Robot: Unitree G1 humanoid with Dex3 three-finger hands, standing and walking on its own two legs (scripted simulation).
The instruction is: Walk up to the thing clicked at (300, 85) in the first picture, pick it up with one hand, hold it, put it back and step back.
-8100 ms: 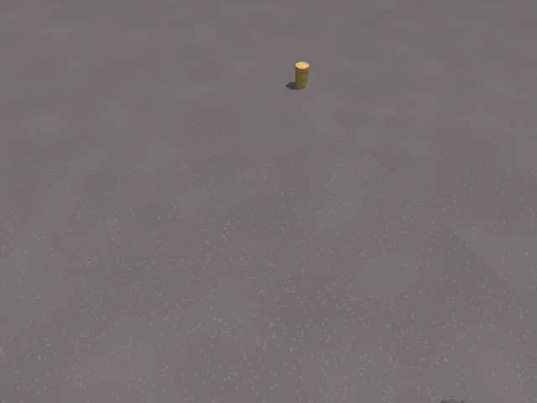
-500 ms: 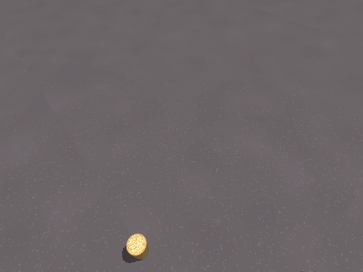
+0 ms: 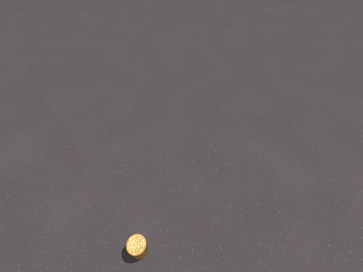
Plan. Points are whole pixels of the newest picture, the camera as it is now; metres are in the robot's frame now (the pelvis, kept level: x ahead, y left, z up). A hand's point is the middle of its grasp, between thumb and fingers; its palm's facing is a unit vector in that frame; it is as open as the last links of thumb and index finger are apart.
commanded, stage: stand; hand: left
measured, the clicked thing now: (138, 248) +0.31 +0.24 -0.71
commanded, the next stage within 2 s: go down in 0.54 s
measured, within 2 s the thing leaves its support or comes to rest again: neither
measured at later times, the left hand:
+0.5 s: hand out of the picture +0.08 +0.26 -0.16, palm faces -0.03 -0.94 -0.35, open 7.4 cm
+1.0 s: hand (83, 265) +0.16 +0.28 -0.18, palm faces +0.08 -0.94 -0.33, open 13.9 cm
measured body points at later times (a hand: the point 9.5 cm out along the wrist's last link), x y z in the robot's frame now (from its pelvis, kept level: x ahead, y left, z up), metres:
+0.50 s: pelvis +0.00 +0.00 +0.00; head +0.01 +0.00 +0.45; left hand +0.08 +0.31 -0.13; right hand +0.08 -0.30 -0.13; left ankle +0.01 +0.14 -0.75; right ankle -0.01 -0.13 -0.75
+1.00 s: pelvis -0.01 +0.00 -0.04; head +0.06 +0.01 +0.40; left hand +0.15 +0.33 -0.16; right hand +0.09 -0.26 -0.15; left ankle +0.01 +0.14 -0.75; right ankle -0.01 -0.13 -0.75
